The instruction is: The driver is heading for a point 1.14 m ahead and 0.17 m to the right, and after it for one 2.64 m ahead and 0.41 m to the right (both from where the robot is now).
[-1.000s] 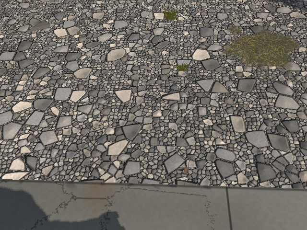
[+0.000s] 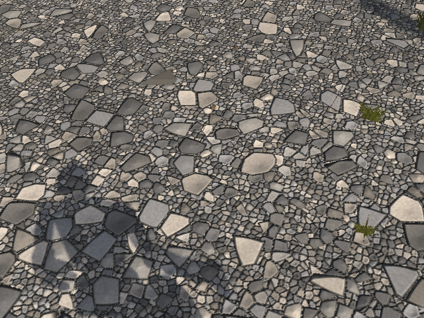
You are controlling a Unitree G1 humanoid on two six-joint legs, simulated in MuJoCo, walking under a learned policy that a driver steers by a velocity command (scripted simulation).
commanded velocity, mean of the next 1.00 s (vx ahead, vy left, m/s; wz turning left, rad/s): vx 0.50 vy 0.00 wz -0.28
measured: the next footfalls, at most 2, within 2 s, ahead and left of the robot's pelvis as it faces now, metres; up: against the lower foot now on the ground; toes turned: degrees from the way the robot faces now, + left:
left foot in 0.30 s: +0.30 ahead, +0.13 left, -0.03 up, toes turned +3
right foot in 0.80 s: +0.57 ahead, -0.06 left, -0.03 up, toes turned -18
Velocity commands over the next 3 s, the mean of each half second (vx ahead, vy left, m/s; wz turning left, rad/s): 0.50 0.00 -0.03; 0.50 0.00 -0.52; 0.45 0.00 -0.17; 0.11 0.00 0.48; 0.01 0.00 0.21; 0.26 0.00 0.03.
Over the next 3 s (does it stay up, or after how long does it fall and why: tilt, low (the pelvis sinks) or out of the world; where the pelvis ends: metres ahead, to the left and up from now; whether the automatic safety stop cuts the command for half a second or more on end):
stays up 0.97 -0.18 -0.03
